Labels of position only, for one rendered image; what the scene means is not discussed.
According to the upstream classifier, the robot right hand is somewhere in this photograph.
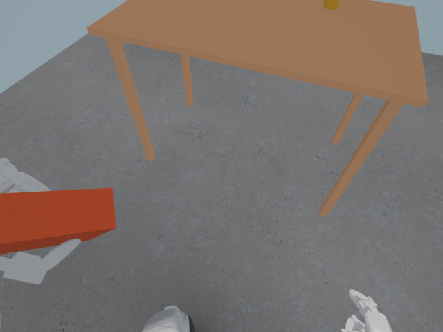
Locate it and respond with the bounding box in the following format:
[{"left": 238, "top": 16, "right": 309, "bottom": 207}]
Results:
[{"left": 341, "top": 289, "right": 392, "bottom": 332}]

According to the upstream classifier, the sponge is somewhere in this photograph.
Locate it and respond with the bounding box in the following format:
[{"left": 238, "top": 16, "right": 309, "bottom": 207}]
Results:
[{"left": 0, "top": 188, "right": 116, "bottom": 255}]

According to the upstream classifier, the left robot thigh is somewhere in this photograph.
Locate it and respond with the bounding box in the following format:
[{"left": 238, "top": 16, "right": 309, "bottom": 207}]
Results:
[{"left": 141, "top": 309, "right": 190, "bottom": 332}]

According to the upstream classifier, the left robot shin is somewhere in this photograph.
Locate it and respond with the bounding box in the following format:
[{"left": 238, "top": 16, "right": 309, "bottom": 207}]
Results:
[{"left": 164, "top": 306, "right": 180, "bottom": 311}]

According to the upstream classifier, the robot left hand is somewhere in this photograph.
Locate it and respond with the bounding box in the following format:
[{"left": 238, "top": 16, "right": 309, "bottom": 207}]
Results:
[{"left": 0, "top": 158, "right": 81, "bottom": 284}]

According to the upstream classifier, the table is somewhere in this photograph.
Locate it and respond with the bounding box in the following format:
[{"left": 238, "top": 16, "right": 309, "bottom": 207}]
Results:
[{"left": 87, "top": 0, "right": 428, "bottom": 218}]

